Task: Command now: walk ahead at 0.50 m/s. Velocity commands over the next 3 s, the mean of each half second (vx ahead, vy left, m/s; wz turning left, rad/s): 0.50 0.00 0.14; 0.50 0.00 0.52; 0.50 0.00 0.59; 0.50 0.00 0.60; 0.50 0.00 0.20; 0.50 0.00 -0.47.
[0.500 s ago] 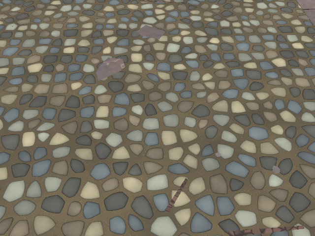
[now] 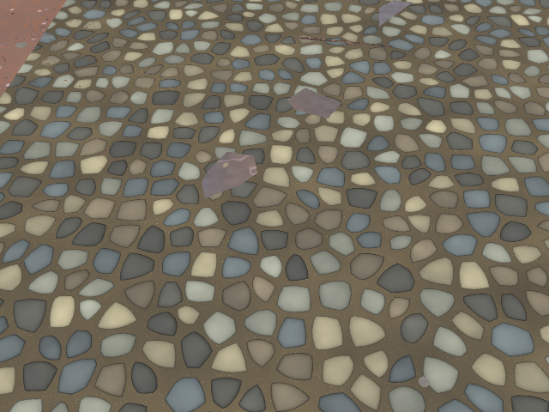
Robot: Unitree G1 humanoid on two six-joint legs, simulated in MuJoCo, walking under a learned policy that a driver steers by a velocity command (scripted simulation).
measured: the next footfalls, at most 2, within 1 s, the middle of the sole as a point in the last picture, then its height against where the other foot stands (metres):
left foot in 0.20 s outside the picture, level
right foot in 0.72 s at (330, 374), level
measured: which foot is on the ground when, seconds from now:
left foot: up 0.00-0.18, down 0.20-0.72, up 0.74-1.00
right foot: down 0.00-0.20, up 0.22-0.70, down 0.72-1.00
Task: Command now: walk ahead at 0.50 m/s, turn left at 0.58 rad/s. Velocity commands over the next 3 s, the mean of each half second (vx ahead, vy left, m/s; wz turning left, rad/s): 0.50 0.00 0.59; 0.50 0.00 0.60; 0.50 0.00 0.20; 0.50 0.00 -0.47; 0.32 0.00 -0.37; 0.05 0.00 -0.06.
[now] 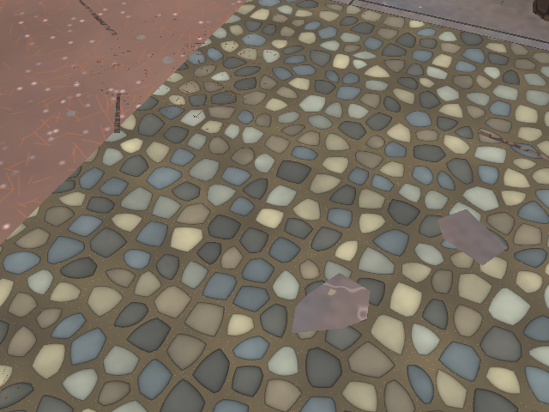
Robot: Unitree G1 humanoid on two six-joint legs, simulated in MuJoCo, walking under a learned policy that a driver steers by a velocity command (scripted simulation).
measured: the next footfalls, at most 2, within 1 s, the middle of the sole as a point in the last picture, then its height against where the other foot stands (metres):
left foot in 0.24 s outside the picture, level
right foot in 0.72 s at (290, 357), level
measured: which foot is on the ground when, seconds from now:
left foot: up 0.00-0.22, down 0.24-0.72, up 0.74-1.00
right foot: down 0.00-0.22, up 0.24-0.70, down 0.72-1.00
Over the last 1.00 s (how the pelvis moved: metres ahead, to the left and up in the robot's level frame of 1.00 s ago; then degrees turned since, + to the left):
0.56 0.05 0.00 23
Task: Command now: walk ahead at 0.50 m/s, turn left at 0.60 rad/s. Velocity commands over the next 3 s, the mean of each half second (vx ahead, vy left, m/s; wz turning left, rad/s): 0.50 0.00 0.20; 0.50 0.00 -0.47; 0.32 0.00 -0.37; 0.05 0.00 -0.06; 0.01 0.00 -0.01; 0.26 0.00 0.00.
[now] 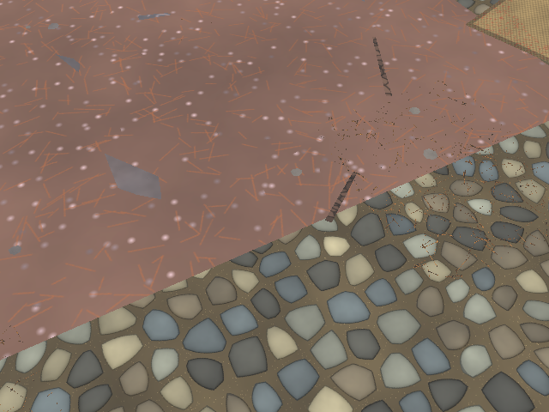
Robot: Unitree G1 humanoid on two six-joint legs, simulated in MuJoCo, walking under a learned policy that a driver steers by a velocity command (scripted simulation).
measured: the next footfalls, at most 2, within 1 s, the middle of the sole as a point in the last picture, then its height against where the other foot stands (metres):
left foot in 0.22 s outside the picture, level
right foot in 0.78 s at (324, 357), level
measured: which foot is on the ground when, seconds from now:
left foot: up 0.00-0.20, down 0.22-0.76, up 0.78-1.00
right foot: down 0.00-0.22, up 0.24-0.76, down 0.78-1.00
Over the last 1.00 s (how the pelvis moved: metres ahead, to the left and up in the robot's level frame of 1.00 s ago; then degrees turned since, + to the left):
0.55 0.13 0.00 36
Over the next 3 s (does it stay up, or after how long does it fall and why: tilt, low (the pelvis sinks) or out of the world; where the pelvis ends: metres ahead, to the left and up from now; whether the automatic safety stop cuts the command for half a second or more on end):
stays up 0.93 -0.07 0.00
